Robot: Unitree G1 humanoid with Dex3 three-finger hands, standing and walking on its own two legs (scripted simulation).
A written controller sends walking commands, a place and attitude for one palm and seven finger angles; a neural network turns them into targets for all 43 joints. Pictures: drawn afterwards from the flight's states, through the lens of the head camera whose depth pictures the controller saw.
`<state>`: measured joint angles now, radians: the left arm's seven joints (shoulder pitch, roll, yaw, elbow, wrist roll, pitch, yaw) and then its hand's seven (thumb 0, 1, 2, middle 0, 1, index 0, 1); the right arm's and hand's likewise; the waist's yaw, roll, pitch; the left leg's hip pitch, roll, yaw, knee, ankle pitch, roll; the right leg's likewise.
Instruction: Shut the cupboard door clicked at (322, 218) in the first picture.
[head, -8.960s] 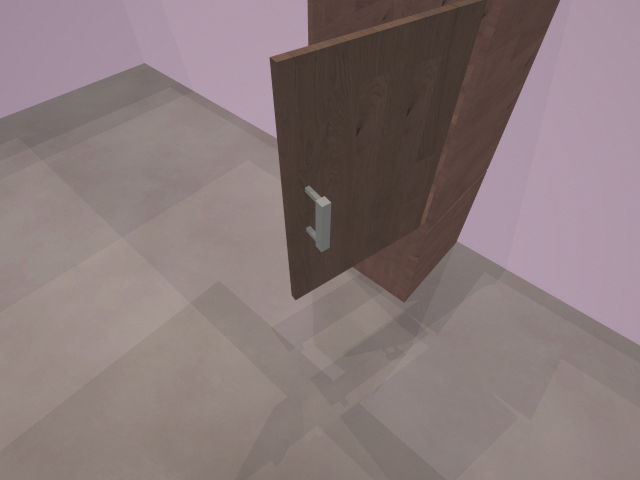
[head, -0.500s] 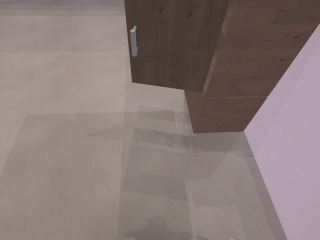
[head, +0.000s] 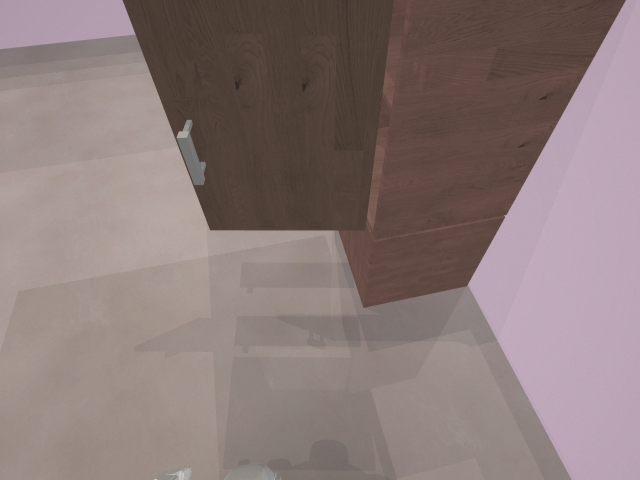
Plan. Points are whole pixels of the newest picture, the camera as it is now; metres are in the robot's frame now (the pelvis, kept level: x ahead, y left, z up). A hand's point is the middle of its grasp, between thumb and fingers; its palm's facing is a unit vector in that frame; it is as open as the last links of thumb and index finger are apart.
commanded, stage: take the last steps up to it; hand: left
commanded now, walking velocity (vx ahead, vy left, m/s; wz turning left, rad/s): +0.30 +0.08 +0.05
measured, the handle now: (193, 153) +0.72 +0.29 -0.06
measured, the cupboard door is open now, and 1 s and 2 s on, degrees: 77 77 77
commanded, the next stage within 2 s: come to a stop and stand still in 0.40 s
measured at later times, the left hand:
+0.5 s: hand (164, 446) +0.19 +0.25 -0.18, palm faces +0.07 -0.99 -0.16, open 7.4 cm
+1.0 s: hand (178, 370) +0.31 +0.26 -0.19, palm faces +0.04 -0.98 -0.17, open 7.4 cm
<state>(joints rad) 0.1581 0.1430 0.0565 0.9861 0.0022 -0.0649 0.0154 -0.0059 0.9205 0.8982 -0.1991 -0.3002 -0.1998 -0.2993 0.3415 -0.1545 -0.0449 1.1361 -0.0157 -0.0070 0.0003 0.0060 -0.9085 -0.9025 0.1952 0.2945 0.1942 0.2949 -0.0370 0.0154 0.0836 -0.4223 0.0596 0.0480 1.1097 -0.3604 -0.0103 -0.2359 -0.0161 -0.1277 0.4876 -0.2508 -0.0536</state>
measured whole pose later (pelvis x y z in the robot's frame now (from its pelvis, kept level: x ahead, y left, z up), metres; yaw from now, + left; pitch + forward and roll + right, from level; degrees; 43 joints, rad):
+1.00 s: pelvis +0.23 +0.08 -0.01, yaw -1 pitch +0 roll +0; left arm 0.13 0.19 0.06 1.01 0.01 0.05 0.04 0.00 0.91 0.90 -0.20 -0.30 -0.20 -0.30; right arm 0.20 -0.16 -0.05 1.04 -0.01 0.03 -0.03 0.00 -0.91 -0.90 0.20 0.29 0.19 0.30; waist 0.00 -0.07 0.09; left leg -0.26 0.00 0.09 0.58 -0.30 0.04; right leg -0.34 -0.05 -0.03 0.71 -0.42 0.01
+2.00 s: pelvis +0.21 +0.02 +0.00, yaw +0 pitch -1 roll +0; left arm 0.30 0.11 0.01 1.14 0.00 0.00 0.04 0.00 0.91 0.90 -0.20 -0.30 -0.20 -0.30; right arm 0.27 -0.11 -0.02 1.17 -0.01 0.01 -0.04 0.00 -0.91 -0.90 0.20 0.29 0.20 0.30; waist 0.00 -0.03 0.06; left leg -0.22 0.06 0.05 0.45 -0.21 -0.04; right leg -0.05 0.02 -0.05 0.42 -0.34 -0.04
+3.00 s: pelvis +0.19 +0.08 +0.00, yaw -3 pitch +0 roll +0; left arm 0.35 0.21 -0.01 1.07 0.02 0.01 0.03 0.00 0.91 0.90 -0.20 -0.30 -0.20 -0.30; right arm 0.26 -0.18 0.00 1.07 -0.01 0.00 0.00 0.00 -0.91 -0.90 0.20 0.29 0.20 0.30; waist 0.01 -0.03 0.03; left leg -0.29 -0.03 0.09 0.47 -0.19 0.06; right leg -0.16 -0.05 0.02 0.50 -0.35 0.02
